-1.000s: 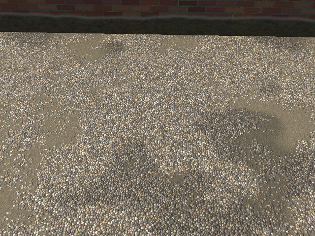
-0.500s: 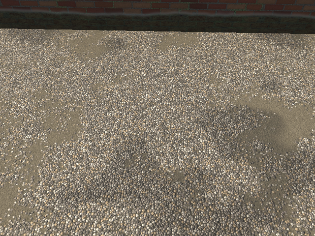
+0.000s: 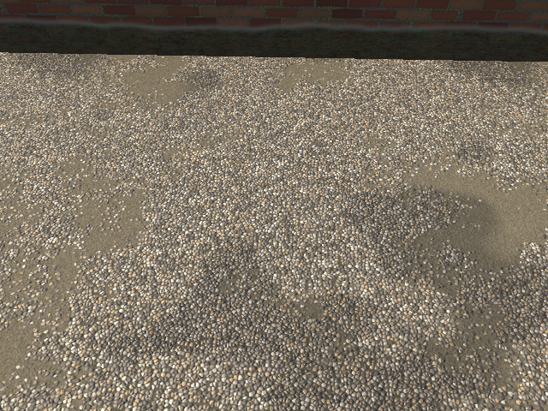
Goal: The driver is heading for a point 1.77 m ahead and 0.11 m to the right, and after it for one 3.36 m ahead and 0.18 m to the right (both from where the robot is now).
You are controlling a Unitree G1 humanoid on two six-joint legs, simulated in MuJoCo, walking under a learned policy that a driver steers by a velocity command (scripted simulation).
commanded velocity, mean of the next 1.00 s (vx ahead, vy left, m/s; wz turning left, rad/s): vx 0.03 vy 0.00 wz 0.00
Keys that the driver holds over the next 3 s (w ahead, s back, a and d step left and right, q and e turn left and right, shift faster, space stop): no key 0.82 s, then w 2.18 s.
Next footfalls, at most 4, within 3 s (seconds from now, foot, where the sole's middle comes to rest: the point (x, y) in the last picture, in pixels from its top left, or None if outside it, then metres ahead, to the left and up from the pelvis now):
none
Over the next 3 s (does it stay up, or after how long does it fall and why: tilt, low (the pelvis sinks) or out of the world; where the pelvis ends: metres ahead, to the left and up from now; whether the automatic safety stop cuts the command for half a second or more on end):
stays up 0.00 0.00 0.00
